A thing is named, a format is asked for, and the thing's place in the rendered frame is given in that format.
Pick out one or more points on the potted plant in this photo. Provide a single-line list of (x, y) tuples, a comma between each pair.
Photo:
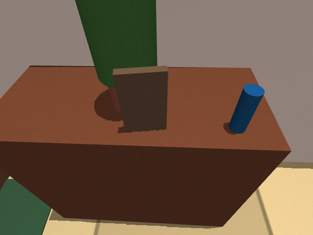
[(120, 34)]

